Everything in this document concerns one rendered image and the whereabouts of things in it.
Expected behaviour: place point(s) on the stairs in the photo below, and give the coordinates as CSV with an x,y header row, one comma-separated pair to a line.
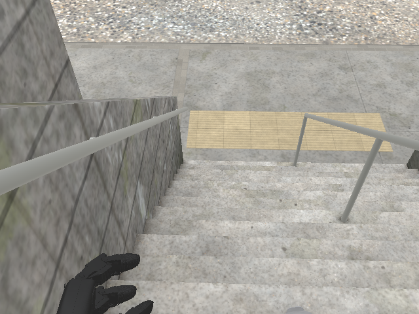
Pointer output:
x,y
236,237

